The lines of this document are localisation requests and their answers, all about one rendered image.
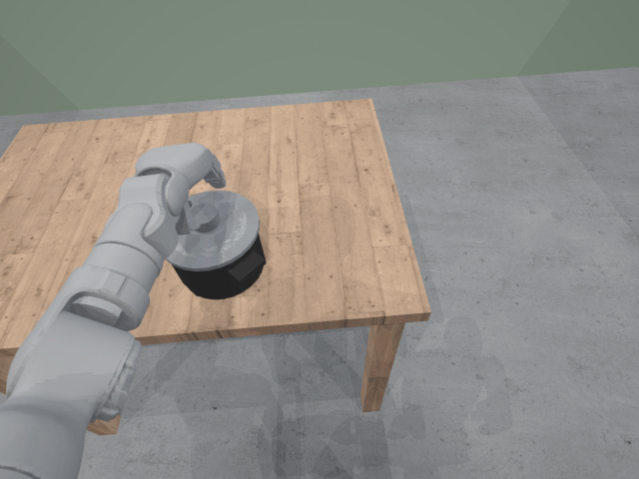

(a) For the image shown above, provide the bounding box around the lid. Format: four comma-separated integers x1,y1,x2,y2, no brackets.
166,191,260,271

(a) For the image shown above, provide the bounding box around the robot left forearm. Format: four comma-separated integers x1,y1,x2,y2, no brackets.
6,163,189,398

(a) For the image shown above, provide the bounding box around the left robot upper arm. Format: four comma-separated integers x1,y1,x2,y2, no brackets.
0,310,142,479

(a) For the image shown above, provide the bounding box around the knob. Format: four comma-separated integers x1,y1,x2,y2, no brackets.
191,203,220,233

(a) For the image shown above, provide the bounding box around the left robot hand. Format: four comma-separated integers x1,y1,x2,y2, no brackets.
135,143,226,236

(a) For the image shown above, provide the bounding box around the pot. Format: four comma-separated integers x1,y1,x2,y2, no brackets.
173,234,266,299

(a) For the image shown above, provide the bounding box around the table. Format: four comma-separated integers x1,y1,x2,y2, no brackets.
0,99,431,436

